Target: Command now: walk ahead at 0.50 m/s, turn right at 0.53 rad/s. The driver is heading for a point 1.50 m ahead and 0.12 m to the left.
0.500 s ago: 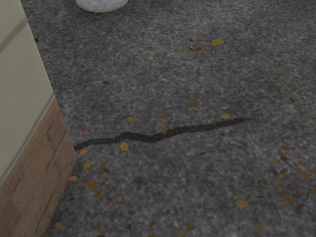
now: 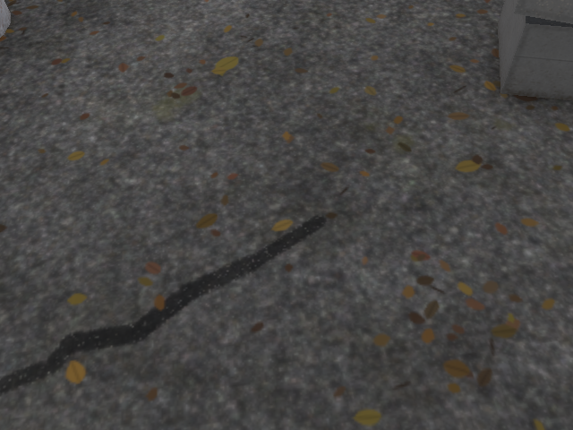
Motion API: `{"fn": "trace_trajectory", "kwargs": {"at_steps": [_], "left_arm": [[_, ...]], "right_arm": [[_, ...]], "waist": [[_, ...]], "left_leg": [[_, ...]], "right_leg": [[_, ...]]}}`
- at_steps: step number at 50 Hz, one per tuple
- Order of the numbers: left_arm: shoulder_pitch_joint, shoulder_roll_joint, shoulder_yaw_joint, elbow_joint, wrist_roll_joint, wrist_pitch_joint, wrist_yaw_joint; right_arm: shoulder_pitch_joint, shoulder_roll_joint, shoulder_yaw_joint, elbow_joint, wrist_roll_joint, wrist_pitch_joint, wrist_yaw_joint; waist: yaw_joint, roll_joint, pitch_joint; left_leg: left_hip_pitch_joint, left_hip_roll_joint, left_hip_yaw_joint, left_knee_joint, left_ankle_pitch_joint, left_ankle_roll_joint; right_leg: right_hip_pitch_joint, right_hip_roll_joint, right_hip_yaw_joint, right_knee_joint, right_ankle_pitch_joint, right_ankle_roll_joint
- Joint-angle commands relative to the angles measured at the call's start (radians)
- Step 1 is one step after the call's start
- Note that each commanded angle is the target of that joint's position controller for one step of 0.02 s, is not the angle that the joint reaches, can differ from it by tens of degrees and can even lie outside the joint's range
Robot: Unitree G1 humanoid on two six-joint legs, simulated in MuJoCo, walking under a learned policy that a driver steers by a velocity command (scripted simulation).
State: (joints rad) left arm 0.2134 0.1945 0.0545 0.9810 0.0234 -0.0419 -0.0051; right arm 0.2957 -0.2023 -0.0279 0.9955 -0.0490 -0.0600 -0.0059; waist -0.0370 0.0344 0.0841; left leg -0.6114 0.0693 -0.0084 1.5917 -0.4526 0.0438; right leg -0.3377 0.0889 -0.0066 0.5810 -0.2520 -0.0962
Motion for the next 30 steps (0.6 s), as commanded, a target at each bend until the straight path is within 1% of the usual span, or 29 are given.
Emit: {"fn": "trace_trajectory", "kwargs": {"at_steps": [1, 2, 3, 4, 5, 7, 8, 9, 10, 11, 12, 13, 14, 15, 16, 17, 18, 19, 20, 21, 22, 23, 24, 25, 26, 27, 28, 29, 30], "left_arm": [[0.074, 0.183, 0.032, -0.050, -0.005, -0.028, 0.024], [0.073, 0.186, 0.033, -0.052, -0.012, -0.034, 0.021], [0.062, 0.173, 0.033, -0.060, -0.024, -0.036, 0.018], [0.057, 0.167, 0.034, -0.062, -0.027, -0.037, 0.014], [0.073, 0.159, 0.034, -0.068, -0.032, -0.038, 0.007], [0.125, 0.157, 0.035, -0.069, -0.034, -0.032, 0.002], [0.156, 0.152, 0.033, -0.059, -0.020, -0.025, -0.001], [0.164, 0.157, 0.035, -0.066, -0.015, -0.021, 0.000], [0.164, 0.174, 0.038, -0.074, -0.009, -0.013, -0.001], [0.162, 0.181, 0.039, -0.080, -0.005, -0.011, 0.002], [0.161, 0.180, 0.041, -0.083, -0.005, -0.010, 0.006], [0.165, 0.148, 0.033, -0.100, -0.006, -0.021, 0.004], [0.207, 0.092, 0.021, -0.136, -0.035, -0.034, 0.001], [0.244, 0.131, 0.032, -0.147, -0.015, -0.024, 0.001], [0.225, 0.156, 0.034, -0.125, 0.002, -0.013, 0.005], [0.167, 0.131, 0.029, -0.124, 0.010, -0.011, -0.006], [0.149, 0.102, 0.025, -0.126, 0.008, -0.012, -0.015], [0.133, 0.102, 0.026, -0.131, 0.010, -0.009, -0.021], [0.145, 0.096, 0.023, -0.121, 0.013, -0.002, -0.024], [0.154, 0.097, 0.022, -0.118, 0.014, 0.003, -0.025], [0.138, 0.105, 0.024, -0.119, 0.013, 0.008, -0.025], [0.109, 0.106, 0.023, -0.128, 0.019, 0.008, -0.023], [0.071, 0.108, 0.022, -0.141, 0.023, 0.010, -0.024], [0.023, 0.099, 0.014, -0.155, 0.023, 0.009, -0.029], [-0.033, 0.092, 0.007, -0.170, 0.021, 0.006, -0.033], [-0.086, 0.075, -0.003, -0.185, 0.018, 0.002, -0.037], [-0.128, 0.067, -0.009, -0.196, 0.017, 0.000, -0.038], [-0.159, 0.069, -0.012, -0.204, 0.013, -0.001, -0.037], [-0.174, 0.082, -0.010, -0.202, 0.006, -0.003, -0.034]], "right_arm": [[-0.085, -0.062, -0.011, -0.133, -0.013, 0.010, 0.016], [-0.081, -0.041, -0.002, -0.136, -0.006, 0.009, 0.017], [-0.096, -0.046, 0.001, -0.155, 0.008, 0.000, 0.020], [-0.117, -0.042, 0.005, -0.155, 0.024, -0.006, 0.021], [-0.148, -0.052, 0.003, -0.160, 0.027, -0.010, 0.019], [-0.221, -0.065, 0.003, -0.177, 0.030, -0.008, 0.013], [-0.248, -0.073, -0.002, -0.190, 0.028, -0.009, 0.012], [-0.267, -0.089, -0.007, -0.204, 0.033, -0.013, 0.012], [-0.268, -0.097, -0.012, -0.209, 0.027, -0.016, 0.012], [-0.236, -0.102, -0.016, -0.206, 0.027, -0.022, 0.013], [-0.137, -0.119, -0.027, -0.181, 0.020, -0.032, 0.013], [0.000, -0.175, -0.043, -0.157, 0.007, -0.049, 0.006], [0.106, -0.267, -0.062, -0.162, -0.002, -0.048, -0.010], [0.100, -0.296, -0.078, -0.137, 0.009, -0.028, -0.006], [0.022, -0.197, -0.056, -0.161, 0.016, -0.016, -0.001], [-0.034, -0.131, -0.042, -0.169, 0.021, -0.014, 0.004], [-0.071, -0.107, -0.035, -0.167, 0.016, -0.015, 0.007], [-0.063, -0.094, -0.031, -0.152, 0.017, -0.022, 0.005], [-0.052, -0.097, -0.033, -0.137, 0.016, -0.031, 0.006], [-0.029, -0.108, -0.038, -0.123, 0.019, -0.041, 0.011], [-0.012, -0.112, -0.040, -0.113, 0.025, -0.050, 0.014], [0.004, -0.113, -0.037, -0.099, 0.040, -0.057, 0.015], [0.013, -0.121, -0.036, -0.091, 0.045, -0.059, 0.016], [0.026, -0.125, -0.039, -0.085, 0.043, -0.055, 0.017], [0.034, -0.124, -0.039, -0.081, 0.046, -0.050, 0.017], [0.048, -0.129, -0.039, -0.075, 0.045, -0.047, 0.017], [0.076, -0.132, -0.043, -0.064, 0.046, -0.045, 0.018], [0.096, -0.145, -0.046, -0.056, 0.045, -0.044, 0.019], [0.114, -0.160, -0.051, -0.050, 0.043, -0.040, 0.017]], "waist": [[0.007, -0.049, -0.040], [-0.002, -0.093, -0.065], [-0.007, -0.129, -0.086], [-0.003, -0.140, -0.106], [0.013, -0.131, -0.109], [0.046, -0.113, -0.102], [0.062, -0.099, -0.070], [0.061, -0.096, -0.060], [0.060, -0.093, -0.050], [0.040, -0.092, -0.049], [-0.016, -0.064, -0.073], [-0.070, 0.019, -0.159], [-0.088, 0.188, -0.297], [-0.035, 0.319, -0.325], [-0.009, 0.143, -0.200], [-0.011, 0.047, -0.095], [0.012, 0.048, -0.048], [0.022, 0.086, -0.033], [0.031, 0.088, -0.043], [0.043, 0.086, -0.064], [0.049, 0.071, -0.079], [0.052, 0.053, -0.072], [0.056, 0.052, -0.070], [0.053, 0.058, -0.072], [0.043, 0.058, -0.067], [0.028, 0.058, -0.058], [0.014, 0.073, -0.053], [0.005, 0.073, -0.045], [-0.001, 0.070, -0.034]], "left_leg": [[-0.072, 0.036, -0.006, -0.435, 0.209, -0.075], [0.009, 0.024, 0.007, -0.539, 0.252, -0.082], [0.085, 0.012, 0.006, -0.659, 0.344, -0.079], [0.159, -0.009, 0.014, -0.748, 0.425, -0.072], [0.189, -0.028, 0.016, -0.814, 0.482, -0.067], [0.183, -0.046, 0.006, -0.899, 0.482, -0.065], [0.169, -0.045, -0.002, -0.926, 0.448, -0.063], [0.183, -0.047, -0.017, -0.955, 0.414, -0.062], [0.208, -0.052, -0.019, -1.004, 0.358, -0.056], [0.280, -0.064, -0.020, -1.050, 0.322, -0.049], [0.411, -0.084, -0.017, -1.097, 0.296, -0.036], [0.599, 0.034, -0.151, -1.135, 0.218, 0.002], [0.823, 0.263, -0.473, -1.230, 0.049, 0.071], [0.824, 0.367, -0.774, -1.324, -0.085, 0.161], [0.724, 0.332, -0.697, -1.326, -0.227, 0.159], [0.607, 0.268, -0.551, -1.347, -0.176, 0.144], [0.524, 0.217, -0.430, -1.373, -0.035, 0.122], [0.485, 0.178, -0.349, -1.385, 0.109, 0.111], [0.466, 0.153, -0.288, -1.386, 0.246, 0.110], [0.478, 0.153, -0.257, -1.382, 0.360, 0.121], [0.493, 0.154, -0.226, -1.388, 0.437, 0.131], [0.498, 0.152, -0.206, -1.398, 0.464, 0.143], [0.505, 0.150, -0.195, -1.411, 0.486, 0.155], [0.508, 0.141, -0.179, -1.420, 0.498, 0.166], [0.500, 0.123, -0.160, -1.425, 0.498, 0.166], [0.472, 0.107, -0.142, -1.430, 0.492, 0.162], [0.462, 0.093, -0.128, -1.424, 0.492, 0.163], [0.455, 0.092, -0.127, -1.417, 0.510, 0.162], [0.459, 0.096, -0.134, -1.401, 0.523, 0.159]], "right_leg": [[0.018, -0.293, 0.342, -0.293, 0.476, -0.211], [-0.008, -0.261, 0.292, -0.292, 0.581, -0.205], [-0.020, -0.220, 0.243, -0.287, 0.604, -0.186], [-0.031, -0.196, 0.224, -0.286, 0.592, -0.169], [-0.005, -0.185, 0.224, -0.284, 0.562, -0.153], [0.076, -0.199, 0.272, -0.262, 0.486, -0.139], [0.099, -0.204, 0.303, -0.244, 0.444, -0.133], [0.116, -0.214, 0.337, -0.235, 0.401, -0.127], [0.133, -0.221, 0.364, -0.217, 0.366, -0.122], [0.123, -0.216, 0.385, -0.183, 0.342, -0.110], [0.090, -0.176, 0.379, -0.091, 0.339, -0.087], [0.015, -0.102, 0.303, 0.126, 0.275, -0.052], [-0.173, 0.027, 0.147, 0.416, -0.036, -0.018], [-0.329, 0.044, 0.093, 0.579, -0.338, -0.025], [-0.383, -0.032, 0.121, 0.656, -0.267, -0.030], [-0.379, -0.061, 0.113, 0.628, -0.181, -0.024], [-0.345, -0.086, 0.115, 0.571, -0.124, -0.013], [-0.318, -0.102, 0.119, 0.537, -0.088, -0.006], [-0.285, -0.096, 0.116, 0.535, -0.057, 0.002], [-0.274, -0.089, 0.111, 0.526, -0.039, 0.009], [-0.280, -0.088, 0.112, 0.514, -0.017, 0.016], [-0.297, -0.094, 0.102, 0.479, 0.010, 0.027], [-0.314, -0.113, 0.074, 0.433, 0.039, 0.041], [-0.314, -0.132, 0.044, 0.374, 0.064, 0.055], [-0.298, -0.144, 0.019, 0.300, 0.099, 0.069], [-0.260, -0.143, -0.001, 0.225, 0.135, 0.082], [-0.221, -0.136, -0.017, 0.153, 0.163, 0.094], [-0.189, -0.125, -0.030, 0.100, 0.169, 0.100], [-0.168, -0.115, -0.042, 0.063, 0.153, 0.110]]}}
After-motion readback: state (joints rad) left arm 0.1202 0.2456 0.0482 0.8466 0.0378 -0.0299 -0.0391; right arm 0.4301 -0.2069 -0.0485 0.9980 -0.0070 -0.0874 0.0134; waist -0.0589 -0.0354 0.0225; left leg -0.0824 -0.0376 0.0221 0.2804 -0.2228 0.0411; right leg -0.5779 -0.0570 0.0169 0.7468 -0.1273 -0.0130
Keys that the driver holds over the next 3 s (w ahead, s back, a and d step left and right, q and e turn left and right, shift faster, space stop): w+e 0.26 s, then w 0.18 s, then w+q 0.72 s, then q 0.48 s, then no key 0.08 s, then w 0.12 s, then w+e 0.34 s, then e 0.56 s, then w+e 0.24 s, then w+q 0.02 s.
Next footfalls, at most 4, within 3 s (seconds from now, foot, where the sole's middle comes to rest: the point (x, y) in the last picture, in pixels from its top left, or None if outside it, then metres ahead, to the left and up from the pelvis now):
0.26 left None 0.33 0.11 -0.76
0.72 right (372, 397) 0.50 -0.15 -0.76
1.26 left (282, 296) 0.77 0.04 -0.76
1.92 right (335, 262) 0.86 -0.10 -0.76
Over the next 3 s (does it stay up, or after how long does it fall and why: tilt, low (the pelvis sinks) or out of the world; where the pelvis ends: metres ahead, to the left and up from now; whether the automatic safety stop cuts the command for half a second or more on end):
stays up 1.01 0.04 0.02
